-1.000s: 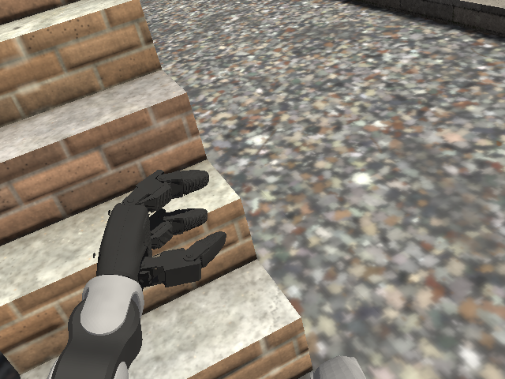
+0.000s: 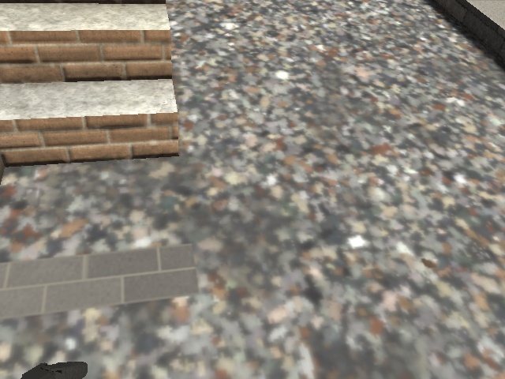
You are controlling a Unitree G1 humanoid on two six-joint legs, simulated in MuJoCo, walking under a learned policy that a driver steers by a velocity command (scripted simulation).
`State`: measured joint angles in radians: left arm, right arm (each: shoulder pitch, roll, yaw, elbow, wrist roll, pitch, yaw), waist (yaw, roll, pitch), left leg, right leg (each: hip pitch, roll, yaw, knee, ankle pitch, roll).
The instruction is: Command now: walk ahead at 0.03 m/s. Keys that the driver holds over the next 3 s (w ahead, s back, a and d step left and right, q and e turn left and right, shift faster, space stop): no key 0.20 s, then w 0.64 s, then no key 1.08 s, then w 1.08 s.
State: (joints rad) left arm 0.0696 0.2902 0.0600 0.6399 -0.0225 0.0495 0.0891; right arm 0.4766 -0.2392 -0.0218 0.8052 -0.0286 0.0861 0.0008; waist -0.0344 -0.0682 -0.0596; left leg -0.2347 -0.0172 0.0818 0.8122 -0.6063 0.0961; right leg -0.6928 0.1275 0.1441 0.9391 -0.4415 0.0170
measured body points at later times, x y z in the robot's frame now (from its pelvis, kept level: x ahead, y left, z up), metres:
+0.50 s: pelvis -0.08 -0.02 +0.06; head -0.06 -0.02 +0.51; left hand -0.09 +0.22 -0.09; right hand +0.06 -0.29 -0.05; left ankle -0.04 +0.10 -0.63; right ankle -0.14 -0.16 -0.69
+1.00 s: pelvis +0.08 +0.05 +0.06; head +0.11 +0.08 +0.50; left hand +0.29 +0.29 -0.05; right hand +0.08 -0.21 -0.07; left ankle +0.03 +0.12 -0.69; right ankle +0.25 -0.12 -0.63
